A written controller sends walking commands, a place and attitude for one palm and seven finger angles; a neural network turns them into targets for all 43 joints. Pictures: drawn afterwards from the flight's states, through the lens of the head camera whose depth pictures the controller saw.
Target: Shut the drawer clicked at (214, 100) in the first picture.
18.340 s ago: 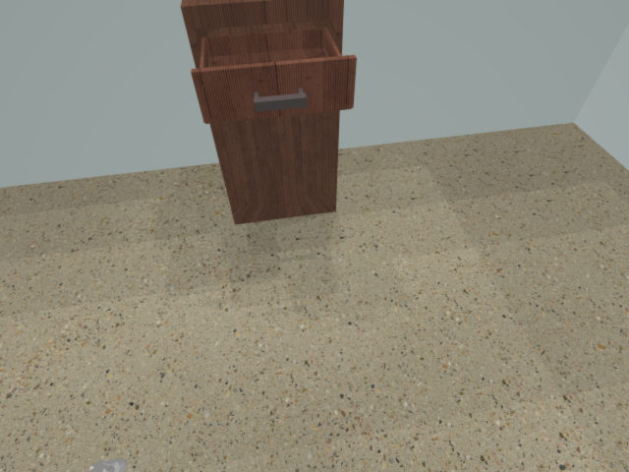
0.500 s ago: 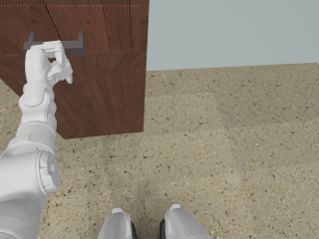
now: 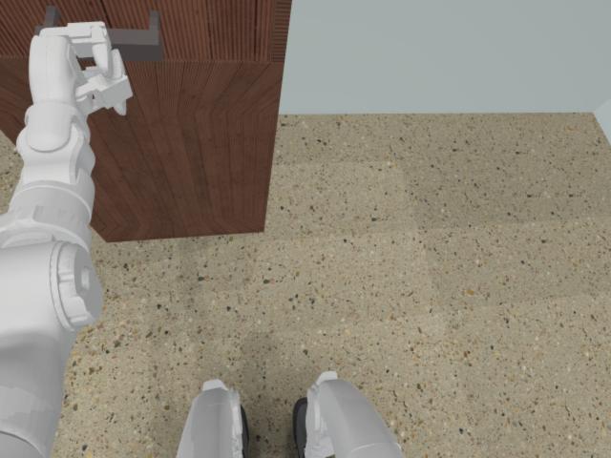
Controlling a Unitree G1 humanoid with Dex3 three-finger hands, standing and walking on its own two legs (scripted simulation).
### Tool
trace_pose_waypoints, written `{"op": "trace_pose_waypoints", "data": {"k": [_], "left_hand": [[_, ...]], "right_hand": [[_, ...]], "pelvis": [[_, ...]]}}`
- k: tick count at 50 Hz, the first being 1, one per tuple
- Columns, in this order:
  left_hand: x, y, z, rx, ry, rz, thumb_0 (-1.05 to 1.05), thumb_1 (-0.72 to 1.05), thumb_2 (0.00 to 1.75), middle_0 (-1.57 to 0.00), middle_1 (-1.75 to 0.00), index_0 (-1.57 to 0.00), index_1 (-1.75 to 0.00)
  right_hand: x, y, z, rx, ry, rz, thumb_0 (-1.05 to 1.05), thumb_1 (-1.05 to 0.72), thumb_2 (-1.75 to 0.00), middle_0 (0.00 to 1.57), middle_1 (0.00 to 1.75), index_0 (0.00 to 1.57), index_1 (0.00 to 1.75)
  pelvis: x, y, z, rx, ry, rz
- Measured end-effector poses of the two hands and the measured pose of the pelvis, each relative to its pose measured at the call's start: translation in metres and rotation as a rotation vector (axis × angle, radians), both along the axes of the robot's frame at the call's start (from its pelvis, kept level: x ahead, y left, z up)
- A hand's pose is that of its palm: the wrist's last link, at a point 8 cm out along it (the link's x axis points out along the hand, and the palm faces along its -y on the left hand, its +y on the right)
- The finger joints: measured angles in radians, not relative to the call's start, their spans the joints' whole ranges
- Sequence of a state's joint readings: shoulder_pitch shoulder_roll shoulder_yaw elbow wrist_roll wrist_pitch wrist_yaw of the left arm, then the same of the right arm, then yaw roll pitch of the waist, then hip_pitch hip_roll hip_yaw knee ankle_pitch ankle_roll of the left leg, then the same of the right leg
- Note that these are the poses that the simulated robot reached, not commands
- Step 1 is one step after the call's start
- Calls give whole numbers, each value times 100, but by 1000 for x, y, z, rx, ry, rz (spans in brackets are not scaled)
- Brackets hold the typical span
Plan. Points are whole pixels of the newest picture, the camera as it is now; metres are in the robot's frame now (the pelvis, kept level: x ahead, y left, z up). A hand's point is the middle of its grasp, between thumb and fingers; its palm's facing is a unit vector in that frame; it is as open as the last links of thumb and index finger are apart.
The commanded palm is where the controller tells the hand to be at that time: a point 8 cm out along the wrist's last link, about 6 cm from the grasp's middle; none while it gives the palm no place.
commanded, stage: pull the fist back off the drawer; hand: left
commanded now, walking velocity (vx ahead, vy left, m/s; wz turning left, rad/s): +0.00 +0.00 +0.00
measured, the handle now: (103, 31) +0.64 +0.18 +0.08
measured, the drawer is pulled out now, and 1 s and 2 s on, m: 0.00 0.00 0.00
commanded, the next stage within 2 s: draw the hand back to the body in 0.58 s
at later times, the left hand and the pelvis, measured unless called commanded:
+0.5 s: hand (130, 85) +0.55 +0.15 +0.08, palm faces +0.03 -1.00 -0.02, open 3.3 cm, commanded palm +0.52 +0.19 +0.08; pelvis +0.02 +0.00 +0.01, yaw -2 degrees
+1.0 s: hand (96, 121) +0.46 +0.16 +0.12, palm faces +0.04 -1.00 -0.04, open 3.3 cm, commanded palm +0.42 +0.22 +0.14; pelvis +0.07 +0.00 +0.06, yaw -1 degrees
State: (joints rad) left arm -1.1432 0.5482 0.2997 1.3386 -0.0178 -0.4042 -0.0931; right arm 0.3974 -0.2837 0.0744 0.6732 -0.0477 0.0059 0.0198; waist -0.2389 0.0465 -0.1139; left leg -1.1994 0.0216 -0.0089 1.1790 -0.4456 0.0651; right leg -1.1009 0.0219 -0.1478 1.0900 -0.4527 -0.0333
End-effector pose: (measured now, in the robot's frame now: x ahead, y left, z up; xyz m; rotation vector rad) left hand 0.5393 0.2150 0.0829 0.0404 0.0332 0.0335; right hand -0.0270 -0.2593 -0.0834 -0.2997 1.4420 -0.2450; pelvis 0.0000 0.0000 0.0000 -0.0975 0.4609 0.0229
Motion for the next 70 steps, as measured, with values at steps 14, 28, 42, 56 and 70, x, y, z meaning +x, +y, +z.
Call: {"op": "trace_pose_waypoints", "data": {"k": [14,28,42,56,70], "left_hand": [[-3,-8,-1,-2,-5,-4,4,79,98,-140,-160,-140,-160],[-13,-10,-4,-18,-2,-3,2,89,91,-140,-160,-140,-160],[-41,-9,14,-7,-50,-29,2,90,90,-140,-160,-140,-160],[-137,14,66,6,-69,4,2,90,90,-140,-160,-140,-160],[-221,23,111,213,5,172,2,90,90,-140,-160,-140,-160]], "right_hand": [[-15,8,1,30,16,-27,1,-91,-89,20,30,20,29],[34,9,7,74,-46,-60,1,-91,-89,20,30,20,29],[112,4,14,109,-163,-49,1,-91,-89,20,30,20,29],[211,5,54,135,-493,79,1,-91,-89,20,30,20,29],[260,17,98,142,-693,150,1,-91,-89,20,30,20,29]], "pelvis": [[-2,3,1,5,-8,-16],[28,2,19,27,-43,-50],[59,0,38,42,-84,-52],[68,-8,66,65,-245,-19],[59,-15,92,92,-421,-18]]}}
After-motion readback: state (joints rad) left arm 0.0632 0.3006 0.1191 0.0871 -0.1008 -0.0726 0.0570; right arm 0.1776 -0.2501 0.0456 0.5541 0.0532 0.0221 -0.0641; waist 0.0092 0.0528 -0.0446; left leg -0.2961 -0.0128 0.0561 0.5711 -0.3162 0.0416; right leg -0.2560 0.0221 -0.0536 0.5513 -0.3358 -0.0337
